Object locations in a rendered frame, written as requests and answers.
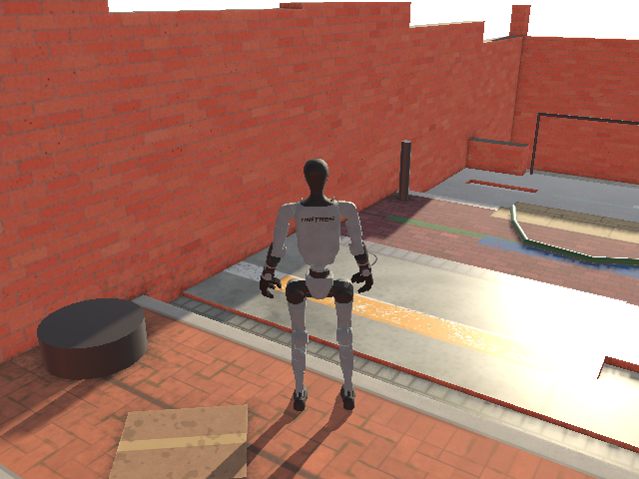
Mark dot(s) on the robot right foot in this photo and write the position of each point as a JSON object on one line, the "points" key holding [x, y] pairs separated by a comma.
{"points": [[348, 401]]}

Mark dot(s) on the robot left upper arm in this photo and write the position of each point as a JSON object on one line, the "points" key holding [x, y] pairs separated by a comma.
{"points": [[285, 214]]}

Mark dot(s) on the robot right hand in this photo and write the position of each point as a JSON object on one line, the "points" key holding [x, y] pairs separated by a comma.
{"points": [[358, 277]]}

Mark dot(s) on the robot foot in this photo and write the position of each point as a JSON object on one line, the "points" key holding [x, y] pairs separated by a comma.
{"points": [[348, 401], [300, 402]]}

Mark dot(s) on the robot right forearm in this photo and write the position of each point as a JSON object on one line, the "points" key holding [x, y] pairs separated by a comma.
{"points": [[362, 261]]}

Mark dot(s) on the robot left foot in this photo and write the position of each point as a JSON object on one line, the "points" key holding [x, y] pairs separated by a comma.
{"points": [[300, 402]]}

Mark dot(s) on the robot right upper arm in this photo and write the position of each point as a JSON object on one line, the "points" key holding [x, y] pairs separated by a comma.
{"points": [[348, 210]]}

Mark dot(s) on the robot left forearm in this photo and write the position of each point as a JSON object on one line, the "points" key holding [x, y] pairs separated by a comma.
{"points": [[270, 265]]}

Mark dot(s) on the robot left hand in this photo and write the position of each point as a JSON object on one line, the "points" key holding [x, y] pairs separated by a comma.
{"points": [[264, 284]]}

